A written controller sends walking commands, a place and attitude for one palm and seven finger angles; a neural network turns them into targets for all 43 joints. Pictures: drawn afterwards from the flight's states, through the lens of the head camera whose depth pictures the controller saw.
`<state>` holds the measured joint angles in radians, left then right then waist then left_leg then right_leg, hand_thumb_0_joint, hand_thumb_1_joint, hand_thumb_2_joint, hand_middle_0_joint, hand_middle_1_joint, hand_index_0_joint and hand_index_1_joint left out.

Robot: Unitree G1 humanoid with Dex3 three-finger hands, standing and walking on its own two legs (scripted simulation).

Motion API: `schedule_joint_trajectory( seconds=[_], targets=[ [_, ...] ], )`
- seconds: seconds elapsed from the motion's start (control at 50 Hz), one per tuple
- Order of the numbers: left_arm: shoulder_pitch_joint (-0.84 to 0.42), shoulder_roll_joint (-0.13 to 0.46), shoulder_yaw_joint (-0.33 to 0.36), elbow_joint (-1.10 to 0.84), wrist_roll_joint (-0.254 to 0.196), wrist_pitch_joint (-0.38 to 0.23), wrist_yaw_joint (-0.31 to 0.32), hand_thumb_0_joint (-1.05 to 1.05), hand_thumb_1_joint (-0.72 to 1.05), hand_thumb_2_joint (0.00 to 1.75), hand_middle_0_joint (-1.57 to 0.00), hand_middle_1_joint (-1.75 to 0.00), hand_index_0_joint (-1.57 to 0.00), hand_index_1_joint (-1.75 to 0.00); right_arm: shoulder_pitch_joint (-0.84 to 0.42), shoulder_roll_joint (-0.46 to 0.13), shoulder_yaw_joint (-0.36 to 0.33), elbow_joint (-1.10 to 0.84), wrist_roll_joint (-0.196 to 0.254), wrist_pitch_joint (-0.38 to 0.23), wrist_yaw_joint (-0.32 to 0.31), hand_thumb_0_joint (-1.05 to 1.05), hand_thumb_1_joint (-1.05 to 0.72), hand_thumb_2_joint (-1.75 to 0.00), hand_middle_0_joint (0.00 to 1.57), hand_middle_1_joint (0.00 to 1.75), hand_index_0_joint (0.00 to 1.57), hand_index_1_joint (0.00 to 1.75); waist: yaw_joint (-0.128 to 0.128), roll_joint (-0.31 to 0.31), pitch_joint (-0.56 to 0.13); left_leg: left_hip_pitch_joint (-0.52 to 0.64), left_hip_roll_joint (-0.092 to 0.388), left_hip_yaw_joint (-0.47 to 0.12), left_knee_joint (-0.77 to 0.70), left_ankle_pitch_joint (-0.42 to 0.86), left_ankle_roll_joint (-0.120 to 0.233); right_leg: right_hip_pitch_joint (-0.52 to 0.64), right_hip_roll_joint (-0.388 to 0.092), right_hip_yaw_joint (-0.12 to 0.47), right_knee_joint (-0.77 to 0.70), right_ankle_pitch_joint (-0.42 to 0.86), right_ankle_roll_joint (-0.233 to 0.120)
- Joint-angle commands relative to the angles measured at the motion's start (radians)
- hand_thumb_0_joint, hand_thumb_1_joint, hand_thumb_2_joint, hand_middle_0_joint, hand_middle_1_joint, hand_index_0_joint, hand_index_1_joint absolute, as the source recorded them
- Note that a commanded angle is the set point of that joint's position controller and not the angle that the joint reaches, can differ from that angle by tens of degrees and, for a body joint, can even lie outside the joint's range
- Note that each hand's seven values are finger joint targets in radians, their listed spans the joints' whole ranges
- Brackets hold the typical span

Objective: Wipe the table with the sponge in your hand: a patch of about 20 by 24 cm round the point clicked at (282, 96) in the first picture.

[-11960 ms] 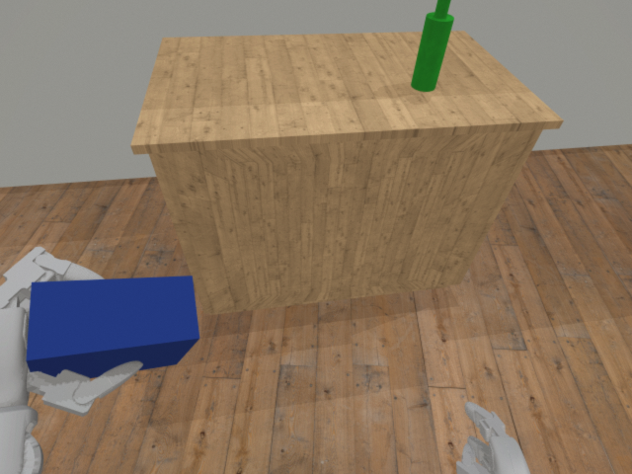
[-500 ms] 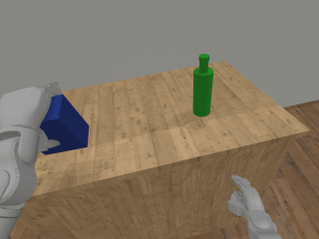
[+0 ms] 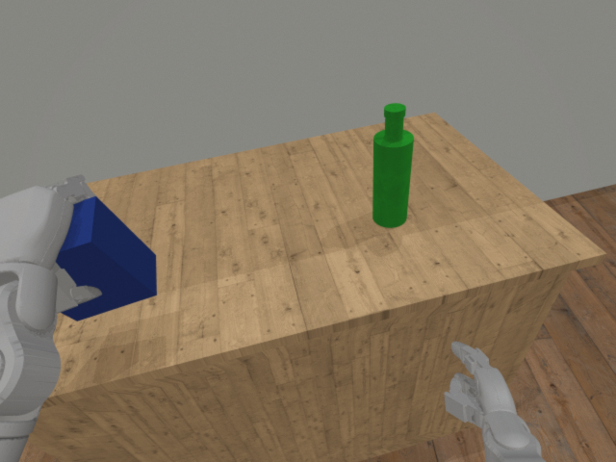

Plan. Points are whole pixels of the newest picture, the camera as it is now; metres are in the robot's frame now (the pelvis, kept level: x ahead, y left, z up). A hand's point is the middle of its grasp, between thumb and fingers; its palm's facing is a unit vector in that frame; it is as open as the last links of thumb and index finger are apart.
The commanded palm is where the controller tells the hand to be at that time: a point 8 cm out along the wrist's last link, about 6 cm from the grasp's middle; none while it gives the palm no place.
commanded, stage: move the sponge above the wiping area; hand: left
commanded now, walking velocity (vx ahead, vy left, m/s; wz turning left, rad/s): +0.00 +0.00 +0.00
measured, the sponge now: (97, 272) +0.25 +0.31 +0.17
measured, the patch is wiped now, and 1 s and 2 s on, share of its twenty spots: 0.00 0.00 0.00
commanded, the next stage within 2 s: none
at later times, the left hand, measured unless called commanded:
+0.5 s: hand (107, 266) +0.26 +0.31 +0.17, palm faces +0.15 -0.10 -0.98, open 10.4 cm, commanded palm +0.22 +0.29 +0.24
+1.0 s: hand (131, 285) +0.27 +0.30 +0.12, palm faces -0.10 -0.05 -0.99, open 10.4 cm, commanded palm +0.24 +0.30 +0.22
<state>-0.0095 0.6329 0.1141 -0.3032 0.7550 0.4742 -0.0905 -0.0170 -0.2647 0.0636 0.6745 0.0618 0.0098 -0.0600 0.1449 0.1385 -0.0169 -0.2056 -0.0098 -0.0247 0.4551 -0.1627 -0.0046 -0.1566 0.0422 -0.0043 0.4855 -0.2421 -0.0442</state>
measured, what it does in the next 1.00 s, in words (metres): stands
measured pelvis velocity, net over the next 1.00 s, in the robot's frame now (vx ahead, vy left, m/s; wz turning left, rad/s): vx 0.01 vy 0.00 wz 0.02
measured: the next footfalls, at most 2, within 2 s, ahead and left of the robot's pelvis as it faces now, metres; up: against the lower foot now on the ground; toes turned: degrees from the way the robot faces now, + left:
none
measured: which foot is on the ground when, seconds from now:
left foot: down 0.00-1.00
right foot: down 0.00-1.00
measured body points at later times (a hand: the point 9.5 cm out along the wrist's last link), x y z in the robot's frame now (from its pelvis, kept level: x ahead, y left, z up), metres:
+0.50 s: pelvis +0.00 +0.01 +0.00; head -0.01 -0.05 +0.45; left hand +0.25 +0.31 +0.22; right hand +0.27 -0.18 -0.07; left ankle +0.06 +0.12 -0.74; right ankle +0.02 -0.09 -0.74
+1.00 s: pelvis +0.01 +0.00 +0.00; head +0.00 -0.05 +0.45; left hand +0.27 +0.30 +0.17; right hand +0.27 -0.20 -0.08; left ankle +0.06 +0.12 -0.74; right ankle +0.02 -0.09 -0.74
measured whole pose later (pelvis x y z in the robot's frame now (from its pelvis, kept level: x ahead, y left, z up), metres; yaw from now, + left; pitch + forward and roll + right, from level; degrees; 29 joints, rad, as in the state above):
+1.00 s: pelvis +0.01 +0.00 +0.00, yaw +1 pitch -3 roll +0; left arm -0.06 0.59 -0.06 -0.05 0.88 0.38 -0.21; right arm 0.02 -0.28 0.06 0.66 0.05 -0.01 -0.08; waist 0.11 0.12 0.01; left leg -0.24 -0.02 -0.04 0.45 -0.17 0.00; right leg -0.18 0.04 -0.02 0.48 -0.25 -0.05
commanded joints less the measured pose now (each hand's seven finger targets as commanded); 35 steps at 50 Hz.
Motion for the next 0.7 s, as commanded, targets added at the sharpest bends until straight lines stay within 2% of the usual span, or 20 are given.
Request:
schedule_joint_trajectory(
  seconds=[0.0,0.04,0.1,0.12,0.14,0.18,0.22,0.24,0.3,0.32,0.38,0.44,0.5,0.52,0.54,0.56,0.6,0.62,0.64,0.68],
  targets=[
    [-0.109,0.103,-0.039,-0.132,0.009,-0.018,-0.033,0.00,0.10,1.30,-1.20,-1.60,-1.20,-1.60,-0.245,-0.079,-0.022,-0.221,0.014,-0.067,-0.021,0.00,-0.90,-0.90,0.20,0.30,0.20,0.30,-0.021,-0.156,-0.066,0.051,-0.005,-0.026,-0.059,-0.059,0.029,-0.098,-0.050,0.055,-0.141,-0.044,0.012],
    [-0.216,0.122,-0.051,-0.203,0.046,-0.030,-0.028,0.00,0.10,1.30,-1.20,-1.60,-1.20,-1.60,-0.266,-0.077,-0.013,-0.239,0.006,-0.084,-0.028,0.00,-0.90,-0.90,0.20,0.30,0.20,0.30,-0.020,-0.111,-0.135,0.070,-0.012,-0.029,-0.063,-0.071,0.032,-0.073,-0.043,0.053,-0.124,-0.059,0.001],
    [-0.394,0.316,0.058,-0.307,0.152,-0.071,0.008,0.00,0.10,1.30,-1.20,-1.60,-1.20,-1.60,-0.254,-0.083,-0.020,-0.221,-0.025,-0.092,-0.039,0.00,-0.90,-0.90,0.20,0.30,0.20,0.30,0.003,0.006,-0.283,0.131,-0.023,-0.045,-0.060,0.038,0.036,0.001,-0.028,0.079,-0.081,0.013,-0.023],
    [-0.456,0.389,0.113,-0.378,0.190,-0.081,0.028,0.00,0.10,1.30,-1.20,-1.60,-1.20,-1.60,-0.278,-0.083,-0.018,-0.225,-0.030,-0.104,-0.038,0.00,-0.90,-0.90,0.20,0.30,0.20,0.30,0.017,0.092,-0.321,0.132,-0.019,-0.066,-0.066,0.037,0.038,0.045,-0.007,0.111,-0.052,0.032,-0.039],
    [-0.470,0.356,0.092,-0.386,0.206,-0.093,0.046,0.00,0.10,1.30,-1.20,-1.60,-1.20,-1.60,-0.259,-0.073,-0.020,-0.224,-0.045,-0.109,-0.037,0.00,-0.90,-0.90,0.20,0.30,0.20,0.30,0.027,0.113,-0.381,0.154,-0.025,-0.058,-0.055,0.111,0.041,0.071,-0.013,0.085,-0.041,0.079,-0.047],
    [-0.415,0.347,0.116,-0.256,0.215,-0.097,0.081,0.00,0.10,1.30,-1.20,-1.60,-1.20,-1.60,-0.225,-0.074,-0.020,-0.178,-0.051,-0.094,-0.026,0.00,-0.90,-0.90,0.20,0.30,0.20,0.30,0.023,0.073,-0.325,0.169,-0.019,-0.058,-0.054,0.180,0.029,0.038,-0.005,0.078,-0.073,0.103,-0.056],
    [-0.391,0.344,0.161,-0.186,0.173,-0.077,0.102,0.00,0.10,1.30,-1.20,-1.60,-1.20,-1.60,-0.241,-0.072,-0.027,-0.168,-0.032,-0.085,-0.014,0.00,-0.90,-0.90,0.20,0.30,0.20,0.30,0.032,0.029,-0.268,0.163,-0.014,-0.069,-0.059,0.177,0.023,0.026,0.002,0.117,-0.096,0.104,-0.066],
    [-0.404,0.249,0.090,-0.141,0.136,-0.061,0.101,0.00,0.10,1.30,-1.20,-1.60,-1.20,-1.60,-0.248,-0.060,-0.020,-0.168,-0.024,-0.077,-0.008,0.00,-0.90,-0.90,0.20,0.30,0.20,0.30,0.019,-0.005,-0.226,0.147,-0.008,-0.052,-0.063,0.170,0.019,0.009,-0.017,0.075,-0.108,0.109,-0.051],
    [-0.287,0.172,0.051,-0.033,0.062,-0.020,0.063,0.00,0.10,1.30,-1.20,-1.60,-1.20,-1.60,-0.251,-0.070,-0.022,-0.163,-0.009,-0.053,-0.002,0.00,-0.90,-0.90,0.20,0.30,0.20,0.30,0.017,-0.091,-0.129,0.094,0.000,-0.040,-0.082,0.110,0.014,-0.021,-0.033,0.046,-0.133,0.092,-0.022],
    [-0.229,0.146,0.039,0.009,0.055,0.002,0.038,0.00,0.10,1.30,-1.20,-1.60,-1.20,-1.60,-0.274,-0.070,-0.016,-0.173,0.000,-0.054,-0.002,0.00,-0.90,-0.90,0.20,0.30,0.20,0.30,0.015,-0.106,-0.084,0.077,-0.004,-0.038,-0.084,0.087,0.015,-0.044,-0.025,0.071,-0.145,0.078,-0.029],
    [-0.192,0.059,-0.078,-0.015,0.045,0.018,-0.023,0.00,0.10,1.30,-1.20,-1.60,-1.20,-1.60,-0.249,-0.078,-0.015,-0.202,0.011,-0.037,-0.004,0.00,-0.90,-0.90,0.20,0.30,0.20,0.30,-0.015,-0.119,-0.084,0.057,-0.001,-0.023,-0.085,0.028,0.020,-0.055,-0.035,0.028,-0.139,0.058,-0.005],
    [-0.204,0.082,-0.083,-0.029,0.075,0.019,-0.045,0.00,0.10,1.30,-1.20,-1.60,-1.20,-1.60,-0.246,-0.085,-0.011,-0.224,0.014,-0.044,-0.012,0.00,-0.90,-0.90,0.20,0.30,0.20,0.30,-0.025,-0.144,-0.111,0.050,-0.005,-0.025,-0.078,-0.032,0.028,-0.065,-0.032,0.033,-0.134,-0.001,-0.006],
    [-0.385,0.228,-0.024,-0.103,0.149,-0.022,-0.035,0.00,0.10,1.30,-1.20,-1.60,-1.20,-1.60,-0.241,-0.090,-0.016,-0.219,-0.004,-0.053,-0.032,0.00,-0.90,-0.90,0.20,0.30,0.20,0.30,-0.022,-0.082,-0.217,0.094,-0.024,-0.028,-0.060,0.002,0.037,-0.034,-0.033,0.054,-0.112,-0.013,-0.012],
    [-0.464,0.323,0.039,-0.152,0.182,-0.043,-0.020,0.00,0.10,1.30,-1.20,-1.60,-1.20,-1.60,-0.255,-0.092,-0.015,-0.216,-0.007,-0.065,-0.037,0.00,-0.90,-0.90,0.20,0.30,0.20,0.30,-0.019,-0.026,-0.254,0.112,-0.025,-0.037,-0.058,-0.005,0.039,-0.023,-0.022,0.090,-0.107,-0.032,-0.025],
    [-0.538,0.337,0.037,-0.180,0.213,-0.068,-0.009,0.00,0.10,1.30,-1.20,-1.60,-1.20,-1.60,-0.243,-0.088,-0.016,-0.219,-0.021,-0.077,-0.039,0.00,-0.90,-0.90,0.20,0.30,0.20,0.30,-0.004,0.010,-0.322,0.132,-0.036,-0.039,-0.047,0.053,0.044,0.014,-0.026,0.069,-0.091,0.011,-0.032],
    [-0.539,0.393,0.096,-0.173,0.232,-0.098,0.014,0.00,0.10,1.30,-1.20,-1.60,-1.20,-1.60,-0.225,-0.083,-0.021,-0.200,-0.029,-0.087,-0.043,0.00,-0.90,-0.90,0.20,0.30,0.20,0.30,0.003,0.018,-0.356,0.165,-0.038,-0.042,-0.033,0.113,0.044,0.024,-0.023,0.084,-0.092,0.043,-0.038],
    [-0.491,0.376,0.124,-0.184,0.209,-0.154,0.048,0.00,0.10,1.30,-1.20,-1.60,-1.20,-1.60,-0.201,-0.073,-0.026,-0.189,-0.035,-0.095,-0.043,0.00,-0.90,-0.90,0.20,0.30,0.20,0.30,0.009,0.049,-0.359,0.199,-0.035,-0.042,-0.030,0.174,0.041,0.034,-0.019,0.082,-0.101,0.100,-0.047],
    [-0.443,0.419,0.190,-0.163,0.185,-0.165,0.065,0.00,0.10,1.30,-1.20,-1.60,-1.20,-1.60,-0.203,-0.077,-0.031,-0.181,-0.032,-0.104,-0.044,0.00,-0.90,-0.90,0.20,0.30,0.20,0.30,0.019,0.054,-0.334,0.193,-0.037,-0.051,-0.026,0.166,0.039,0.036,-0.010,0.125,-0.112,0.103,-0.060],
    [-0.428,0.327,0.133,-0.098,0.153,-0.169,0.072,0.00,0.10,1.30,-1.20,-1.60,-1.20,-1.60,-0.192,-0.064,-0.026,-0.169,-0.030,-0.100,-0.041,0.00,-0.90,-0.90,0.20,0.30,0.20,0.30,0.004,0.018,-0.281,0.176,-0.032,-0.039,-0.030,0.179,0.036,0.022,-0.020,0.083,-0.120,0.127,-0.050],
    [-0.408,0.279,0.116,0.033,0.108,-0.149,0.079,0.00,0.10,1.30,-1.20,-1.60,-1.20,-1.60,-0.183,-0.077,-0.032,-0.142,-0.019,-0.082,-0.031,0.00,-0.90,-0.90,0.20,0.30,0.20,0.30,-0.008,-0.035,-0.180,0.137,-0.019,-0.036,-0.040,0.143,0.027,-0.020,-0.032,0.073,-0.150,0.113,-0.034]
  ],
)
